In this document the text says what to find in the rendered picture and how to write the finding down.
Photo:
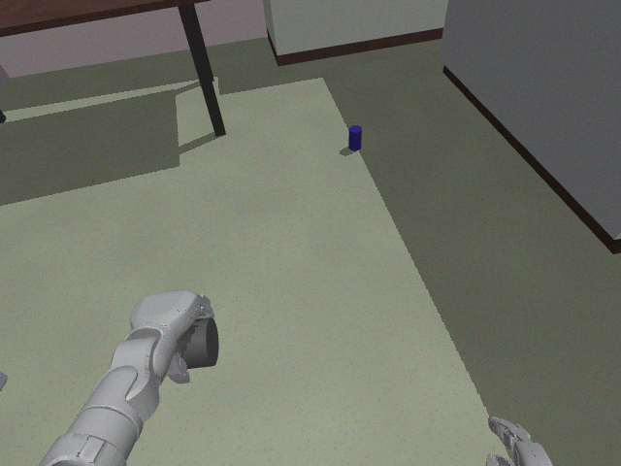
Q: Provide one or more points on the left robot arm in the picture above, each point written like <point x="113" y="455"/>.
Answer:
<point x="111" y="421"/>

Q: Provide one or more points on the right robot hand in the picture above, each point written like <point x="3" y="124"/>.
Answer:
<point x="517" y="439"/>

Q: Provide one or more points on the left robot hand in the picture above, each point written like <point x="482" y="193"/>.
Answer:
<point x="177" y="311"/>

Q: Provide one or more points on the table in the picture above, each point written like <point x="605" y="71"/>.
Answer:
<point x="22" y="16"/>

